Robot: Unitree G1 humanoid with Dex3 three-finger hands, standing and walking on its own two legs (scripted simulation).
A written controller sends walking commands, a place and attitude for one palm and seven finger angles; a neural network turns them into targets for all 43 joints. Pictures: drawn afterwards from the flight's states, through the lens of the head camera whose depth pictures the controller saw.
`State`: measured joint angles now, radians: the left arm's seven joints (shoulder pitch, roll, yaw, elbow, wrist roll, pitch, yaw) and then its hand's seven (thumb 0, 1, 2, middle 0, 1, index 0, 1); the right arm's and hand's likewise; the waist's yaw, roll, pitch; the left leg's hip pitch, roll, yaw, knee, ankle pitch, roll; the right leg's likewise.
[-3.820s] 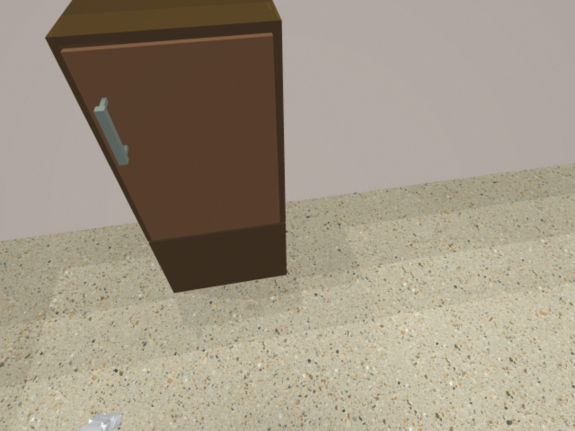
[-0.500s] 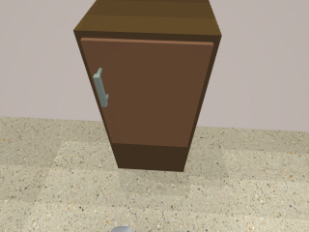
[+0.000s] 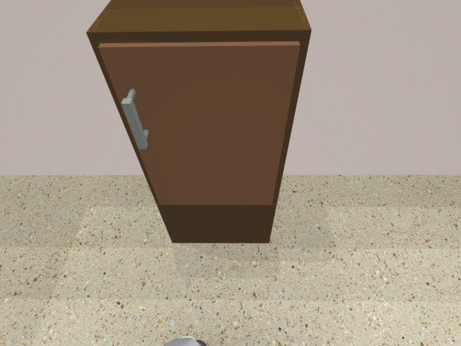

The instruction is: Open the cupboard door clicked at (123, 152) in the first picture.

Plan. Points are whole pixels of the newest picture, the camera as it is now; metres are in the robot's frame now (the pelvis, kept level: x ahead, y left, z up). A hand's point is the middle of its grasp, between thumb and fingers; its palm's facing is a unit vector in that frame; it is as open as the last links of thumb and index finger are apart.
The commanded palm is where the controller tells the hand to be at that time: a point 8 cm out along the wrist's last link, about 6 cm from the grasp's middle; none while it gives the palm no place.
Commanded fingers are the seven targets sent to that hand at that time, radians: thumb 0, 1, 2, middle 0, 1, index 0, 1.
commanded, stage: come to a stop and stand still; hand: left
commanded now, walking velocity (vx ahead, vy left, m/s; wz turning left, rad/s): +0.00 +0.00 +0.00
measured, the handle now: (137, 120) +0.59 +0.27 +0.03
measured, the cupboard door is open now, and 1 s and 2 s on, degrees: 0 0 0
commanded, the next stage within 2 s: look again from close up in 0.70 s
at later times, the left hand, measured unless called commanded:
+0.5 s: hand out of the picture -0.03 +0.15 -0.16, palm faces +0.06 -0.98 -0.17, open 7.3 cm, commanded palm none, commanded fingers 0.00 0.90 0.90 -0.20 -0.30 -0.20 -0.30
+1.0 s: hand out of the picture -0.06 +0.17 -0.16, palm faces +0.03 -0.98 -0.19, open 7.4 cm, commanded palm none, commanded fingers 0.00 0.90 0.90 -0.20 -0.30 -0.20 -0.30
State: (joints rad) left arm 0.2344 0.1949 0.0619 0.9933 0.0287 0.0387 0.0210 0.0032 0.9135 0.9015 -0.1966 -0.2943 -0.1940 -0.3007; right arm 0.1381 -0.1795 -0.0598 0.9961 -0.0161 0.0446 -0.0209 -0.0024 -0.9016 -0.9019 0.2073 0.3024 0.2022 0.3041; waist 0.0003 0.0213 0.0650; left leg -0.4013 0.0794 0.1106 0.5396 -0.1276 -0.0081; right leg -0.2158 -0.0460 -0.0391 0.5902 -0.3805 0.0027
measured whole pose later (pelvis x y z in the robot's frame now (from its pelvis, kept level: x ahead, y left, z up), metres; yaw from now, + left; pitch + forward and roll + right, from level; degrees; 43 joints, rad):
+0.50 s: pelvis -0.04 -0.02 +0.02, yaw +1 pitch -2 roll +0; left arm 0.25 0.16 0.02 1.13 0.01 0.01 0.02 0.01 0.93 0.90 -0.20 -0.29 -0.20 -0.30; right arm 0.27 -0.13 0.00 1.15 -0.01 0.01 -0.04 0.01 -0.91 -0.90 0.20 0.30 0.20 0.30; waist 0.01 -0.01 0.03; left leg -0.15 0.03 0.03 0.42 -0.24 -0.02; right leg -0.17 -0.01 -0.07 0.42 -0.21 -0.02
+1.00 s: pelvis -0.04 +0.00 +0.01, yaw +1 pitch -1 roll +0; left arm 0.32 0.13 -0.01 1.12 0.02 -0.01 0.03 0.00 0.91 0.90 -0.20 -0.29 -0.20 -0.30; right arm 0.34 -0.15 0.01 1.06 -0.01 -0.01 -0.02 0.00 -0.91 -0.90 0.20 0.30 0.20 0.30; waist -0.01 0.04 0.00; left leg -0.22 0.01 0.05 0.52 -0.29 0.02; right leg -0.25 -0.04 -0.05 0.51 -0.25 0.01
